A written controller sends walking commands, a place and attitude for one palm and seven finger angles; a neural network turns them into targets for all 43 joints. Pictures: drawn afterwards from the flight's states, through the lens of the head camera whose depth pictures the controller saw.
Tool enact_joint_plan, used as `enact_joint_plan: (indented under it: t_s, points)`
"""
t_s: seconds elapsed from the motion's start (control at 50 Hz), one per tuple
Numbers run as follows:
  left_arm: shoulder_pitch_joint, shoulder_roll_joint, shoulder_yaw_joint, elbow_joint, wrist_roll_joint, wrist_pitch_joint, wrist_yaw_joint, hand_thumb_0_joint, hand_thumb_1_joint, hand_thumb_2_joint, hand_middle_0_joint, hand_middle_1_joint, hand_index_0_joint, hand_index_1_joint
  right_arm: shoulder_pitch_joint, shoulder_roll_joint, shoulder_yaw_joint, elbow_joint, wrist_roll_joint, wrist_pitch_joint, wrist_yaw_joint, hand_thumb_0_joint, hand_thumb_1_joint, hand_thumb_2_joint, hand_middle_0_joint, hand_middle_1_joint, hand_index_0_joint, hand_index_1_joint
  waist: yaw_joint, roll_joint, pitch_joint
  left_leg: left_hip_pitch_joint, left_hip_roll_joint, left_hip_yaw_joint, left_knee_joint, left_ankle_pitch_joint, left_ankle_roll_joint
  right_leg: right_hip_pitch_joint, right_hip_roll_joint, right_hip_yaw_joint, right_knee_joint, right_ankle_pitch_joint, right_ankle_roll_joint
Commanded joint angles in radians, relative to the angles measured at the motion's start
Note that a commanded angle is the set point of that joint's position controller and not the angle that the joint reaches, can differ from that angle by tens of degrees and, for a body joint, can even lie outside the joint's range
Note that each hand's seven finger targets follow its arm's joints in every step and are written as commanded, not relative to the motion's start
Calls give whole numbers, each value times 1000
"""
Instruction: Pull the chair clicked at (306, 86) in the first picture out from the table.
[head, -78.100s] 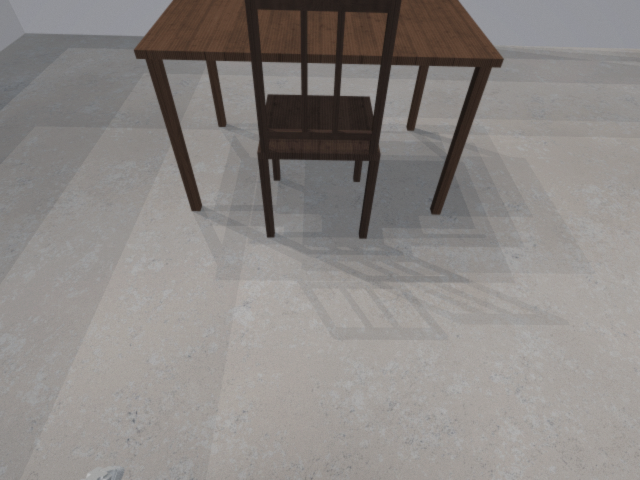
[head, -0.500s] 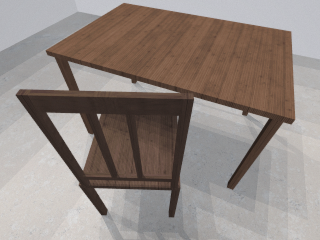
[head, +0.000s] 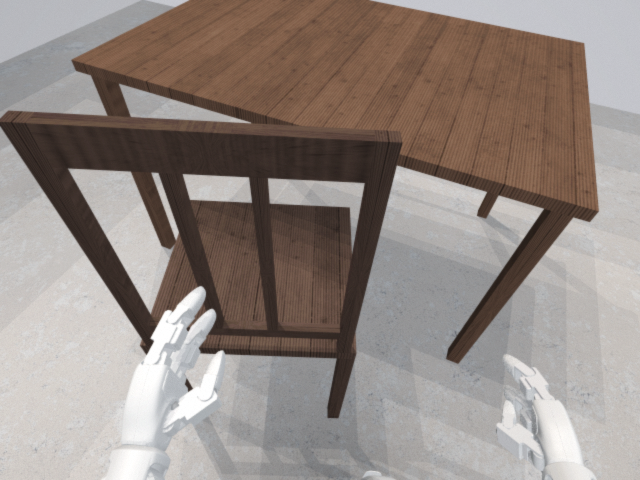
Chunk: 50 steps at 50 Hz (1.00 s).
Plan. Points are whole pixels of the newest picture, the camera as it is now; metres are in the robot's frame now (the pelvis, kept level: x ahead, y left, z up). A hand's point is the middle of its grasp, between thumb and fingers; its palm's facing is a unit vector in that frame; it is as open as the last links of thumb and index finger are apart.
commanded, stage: raise the hand toward the chair's back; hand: left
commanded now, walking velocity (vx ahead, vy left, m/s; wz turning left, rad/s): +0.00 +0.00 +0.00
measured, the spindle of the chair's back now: (199, 264) +0.42 +0.19 +0.00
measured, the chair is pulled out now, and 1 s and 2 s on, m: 0.25 0.25 0.25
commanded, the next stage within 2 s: aim the fingers beside a spindle in 1.76 s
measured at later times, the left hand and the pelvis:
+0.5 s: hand (165, 416) +0.20 +0.18 +0.01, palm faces +0.02 -1.00 -0.03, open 12.9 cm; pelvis -0.01 +0.00 -0.03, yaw +2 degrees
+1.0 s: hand (140, 394) +0.22 +0.21 +0.02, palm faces +0.01 -1.00 -0.06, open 16.6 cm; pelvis +0.00 +0.02 -0.02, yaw +2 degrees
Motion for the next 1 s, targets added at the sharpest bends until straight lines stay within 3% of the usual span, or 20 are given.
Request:
enact_joint_plan:
  t_s: [0.0, 0.06, 0.1, 0.14, 0.18, 0.2, 0.24, 0.28, 0.34, 0.38, 0.44, 0.48, 0.52, 0.6, 0.68, 0.72, 0.78, 0.84, 0.94, 0.98]
  points:
    - [244, 136, 101, -210, 2, -20, -10, 0, 480, 720, -158, -234, -158, -234, -104, -63, -13, -251, 8, 48, 16, 0, -900, -900, 200, 300, 200, 300, 122, 100, -89, -168, -43, -24, -35, 188, -21, 100, -6, 49, -36, 174, -13]
    - [96, 170, 123, -461, -19, -51, 46, 0, 410, 690, -151, -223, -151, -223, -37, -44, -11, -258, -1, 52, -8, 0, -900, -900, 200, 300, 200, 300, 73, 166, -203, -118, -20, -61, 25, 245, -8, 65, 8, 63, -8, 226, -10]
    - [23, 171, 100, -583, -28, -103, 54, 0, 363, 670, -146, -216, -146, -216, -17, -45, -4, -245, -10, 38, -24, 0, -900, -900, 200, 300, 200, 300, 30, 159, -257, -95, -5, -87, 72, 287, -2, 19, 19, 57, 18, 256, -3]
    - [-14, 138, 39, -547, -40, -134, 12, 0, 317, 650, -142, -208, -142, -208, -12, -53, 11, -213, -8, 15, -31, 0, -900, -900, 200, 300, 200, 300, -18, 156, -198, -135, 4, -107, 111, 247, -2, -59, 21, 56, 19, 203, 1]
    - [-55, 111, -18, -484, -47, -120, -53, 0, 270, 630, -137, -201, -137, -201, -13, -68, 23, -191, 1, -8, -39, 0, -900, -900, 200, 300, 200, 300, -58, 110, -172, -171, 9, -123, 134, 181, 7, -115, 25, 56, 11, 128, 6]
    - [-35, 117, -22, -442, -55, -93, -86, 0, 247, 620, -135, -197, -135, -197, -8, -74, 22, -189, 6, -16, -45, 0, -900, -900, 200, 300, 200, 300, -56, 95, -166, -195, 9, -125, 134, 137, 6, -115, 23, 57, 0, 79, 9]
    - [29, 162, 26, -379, -72, -9, -132, 0, 200, 600, -130, -190, -130, -190, -9, -81, 24, -198, 21, -16, -59, 0, -900, -900, 200, 300, 200, 300, -26, 48, -195, -238, 3, -122, 121, 95, 6, -56, 17, 72, -26, 17, 13]
    - [90, 223, 111, -332, -80, 88, -149, 0, 153, 580, -125, -183, -125, -183, -29, -78, 23, -204, 34, -6, -69, 0, -900, -900, 200, 300, 200, 300, 19, 42, -245, -241, -3, -115, 103, 115, 4, 17, 12, 81, -42, 21, 15]
    - [106, 241, 189, -439, -117, 165, -112, 0, 83, 550, -118, -172, -118, -172, -37, -52, 24, -226, 36, 11, -78, 0, -900, -900, 200, 300, 200, 300, 62, 42, -315, -203, -8, -116, 58, 189, 1, 112, 5, 60, -36, 106, 19]
    - [144, 230, 222, -424, -120, 172, -61, 0, 37, 530, -114, -164, -114, -164, -51, -34, 22, -218, 31, 14, -80, 0, -900, -900, 200, 300, 200, 300, 75, 6, -293, -203, -3, -121, 41, 211, -4, 113, 13, 38, -29, 134, 19]
    - [109, 201, 188, -430, -107, 123, -15, 0, -33, 500, -107, -153, -107, -153, -25, -32, 25, -200, 22, 6, -77, 0, -900, -900, 200, 300, 200, 300, 53, 12, -232, -216, 1, -122, 34, 193, -7, 63, 10, 26, -25, 104, 18]
    - [82, 202, 165, -389, -86, 92, -12, 0, -80, 480, -102, -146, -102, -146, -31, -46, 25, -191, 20, -1, -77, 0, -900, -900, 200, 300, 200, 300, 35, 12, -175, -236, 2, -122, 36, 149, -5, 15, 9, 31, -36, 38, 16]
    - [62, 193, 128, -384, -81, 69, -29, 0, -127, 460, -97, -139, -97, -139, -7, -60, 26, -193, 20, -10, -76, 0, -900, -900, 200, 300, 200, 300, 18, 49, -171, -218, 1, -121, 31, 125, -2, -15, 6, 28, -39, 11, 14]
    - [53, 235, 162, -397, -95, 59, -51, 0, -220, 420, -88, -124, -88, -124, 7, -75, 20, -197, 25, -17, -81, 0, -900, -900, 200, 300, 200, 300, 32, 71, -212, -189, -1, -121, 15, 143, -3, 15, 4, 29, -45, 27, 11]
    - [54, 268, 208, -402, -101, 62, -32, 0, -313, 380, -79, -109, -79, -109, 14, -78, 15, -190, 24, -12, -80, 0, -900, -900, 200, 300, 200, 300, 42, 96, -227, -145, 0, -124, -4, 207, -8, 32, 12, 8, -36, 97, 8]
    - [50, 237, 184, -402, -104, 63, -27, 0, -360, 360, -74, -102, -74, -102, 19, -75, 16, -191, 24, -10, -77, 0, -900, -900, 200, 300, 200, 300, 35, 109, -222, -121, 1, -123, -10, 231, -11, 29, 14, 0, -36, 128, 10]
    - [41, 246, 189, -358, -94, 72, -29, 0, -430, 330, -67, -91, -67, -91, 22, -80, 16, -187, 21, 1, -73, 0, -900, -900, 200, 300, 200, 300, 27, 90, -203, -114, 5, -127, -12, 259, -12, 25, 17, -8, -34, 158, 10]
    - [10, 242, 169, -360, -90, 83, -51, 0, -500, 300, -60, -80, -60, -80, 30, -85, 21, -197, 23, 8, -71, 0, -900, -900, 200, 300, 200, 300, 20, 121, -193, -87, 8, -131, -20, 269, -18, 11, 19, -15, -36, 164, 9]
    - [-44, 267, 198, -363, -100, 97, -72, 0, -500, 300, -60, -80, -60, -80, 34, -90, 30, -204, 22, 13, -74, 0, -900, -900, 200, 300, 200, 300, 23, 127, -203, -56, 11, -145, -36, 284, -25, 14, 23, -22, -42, 163, 8]
    - [-57, 287, 228, -348, -107, 103, -77, 0, -500, 300, -60, -80, -60, -80, 36, -90, 31, -200, 20, 13, -77, 0, -900, -900, 200, 300, 200, 300, 25, 100, -220, -58, 9, -144, -31, 304, -23, 33, 24, -21, -43, 189, 10]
